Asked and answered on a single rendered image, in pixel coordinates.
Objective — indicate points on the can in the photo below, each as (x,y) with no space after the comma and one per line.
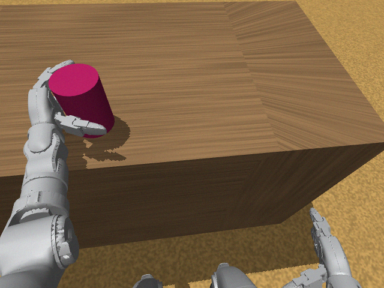
(79,91)

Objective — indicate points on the right robot arm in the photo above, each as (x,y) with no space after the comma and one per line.
(342,281)

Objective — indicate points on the left robot arm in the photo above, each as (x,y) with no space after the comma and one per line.
(38,242)

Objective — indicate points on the left robot hand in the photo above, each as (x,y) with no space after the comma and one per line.
(43,107)

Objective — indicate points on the right robot hand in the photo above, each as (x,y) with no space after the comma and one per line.
(332,258)

